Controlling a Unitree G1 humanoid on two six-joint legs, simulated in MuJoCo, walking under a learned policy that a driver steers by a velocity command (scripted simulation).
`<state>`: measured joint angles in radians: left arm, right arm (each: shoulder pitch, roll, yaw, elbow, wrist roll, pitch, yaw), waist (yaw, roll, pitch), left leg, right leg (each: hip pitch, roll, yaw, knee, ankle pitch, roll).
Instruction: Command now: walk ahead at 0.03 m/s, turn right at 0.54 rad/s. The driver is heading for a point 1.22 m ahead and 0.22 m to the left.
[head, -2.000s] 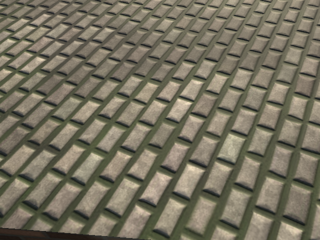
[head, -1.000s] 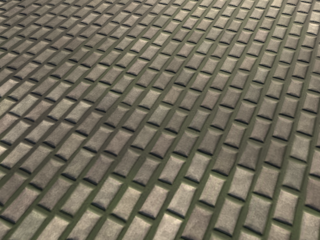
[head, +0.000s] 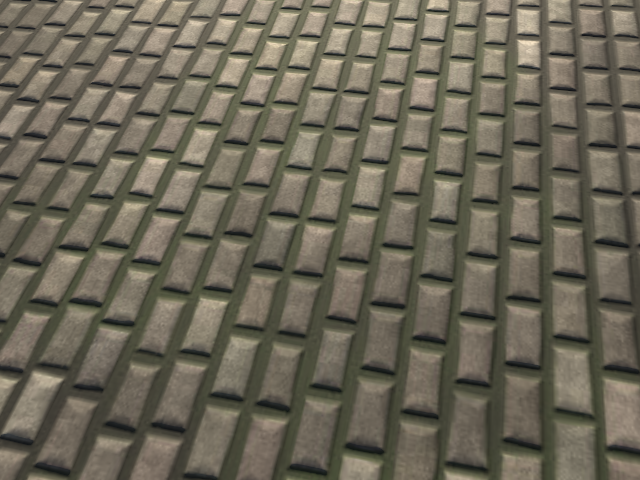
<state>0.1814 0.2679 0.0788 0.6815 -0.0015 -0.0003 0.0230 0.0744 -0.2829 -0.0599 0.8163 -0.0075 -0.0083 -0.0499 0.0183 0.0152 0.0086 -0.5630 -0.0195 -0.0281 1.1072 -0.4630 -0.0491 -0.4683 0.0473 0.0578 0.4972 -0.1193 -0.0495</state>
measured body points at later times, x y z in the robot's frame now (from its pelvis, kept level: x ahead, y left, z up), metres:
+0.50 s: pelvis +0.02 +0.03 -0.01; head +0.04 +0.03 +0.44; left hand +0.16 +0.31 -0.10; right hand +0.15 -0.23 -0.12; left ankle +0.03 +0.15 -0.73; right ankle +0.08 -0.09 -0.73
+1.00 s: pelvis +0.00 +0.08 +0.00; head +0.01 +0.12 +0.45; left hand +0.06 +0.39 -0.12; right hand +0.22 -0.12 -0.08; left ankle -0.02 +0.16 -0.73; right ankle +0.05 -0.07 -0.65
